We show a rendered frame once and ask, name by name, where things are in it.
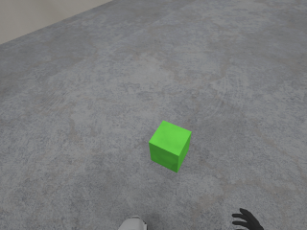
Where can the robot left thigh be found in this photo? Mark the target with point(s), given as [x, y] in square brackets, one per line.
[133, 224]

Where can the robot left shin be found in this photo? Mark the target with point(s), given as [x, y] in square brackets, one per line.
[136, 217]

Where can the carton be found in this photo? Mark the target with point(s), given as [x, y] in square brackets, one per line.
[169, 145]

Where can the robot right hand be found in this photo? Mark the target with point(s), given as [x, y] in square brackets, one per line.
[251, 223]

